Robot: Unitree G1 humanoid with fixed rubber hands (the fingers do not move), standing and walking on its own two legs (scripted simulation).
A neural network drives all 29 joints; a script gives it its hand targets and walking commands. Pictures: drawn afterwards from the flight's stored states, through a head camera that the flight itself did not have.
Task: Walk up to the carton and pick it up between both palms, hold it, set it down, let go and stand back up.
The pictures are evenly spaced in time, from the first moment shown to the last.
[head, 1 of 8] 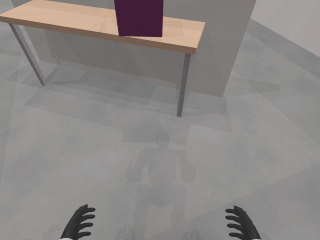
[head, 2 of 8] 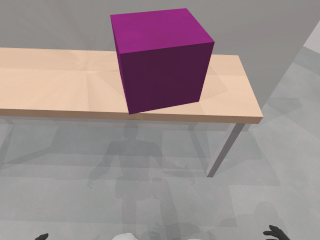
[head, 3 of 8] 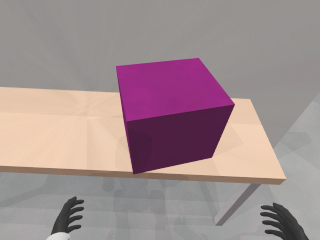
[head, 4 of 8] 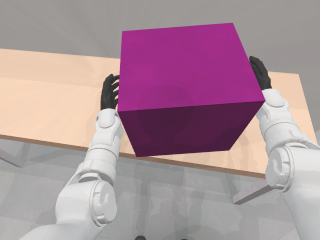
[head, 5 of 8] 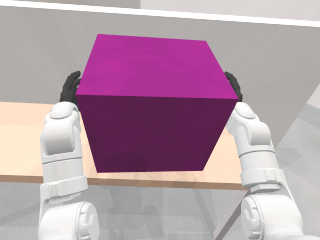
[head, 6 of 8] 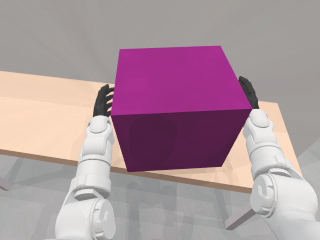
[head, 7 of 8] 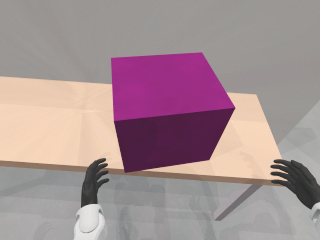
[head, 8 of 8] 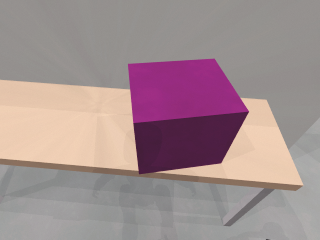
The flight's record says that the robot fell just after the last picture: no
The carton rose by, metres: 0.17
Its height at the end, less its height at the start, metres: +0.00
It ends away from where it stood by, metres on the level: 0.02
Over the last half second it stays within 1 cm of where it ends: yes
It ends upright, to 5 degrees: yes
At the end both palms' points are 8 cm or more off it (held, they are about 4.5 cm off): yes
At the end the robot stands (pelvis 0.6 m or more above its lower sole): yes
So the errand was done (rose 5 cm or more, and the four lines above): yes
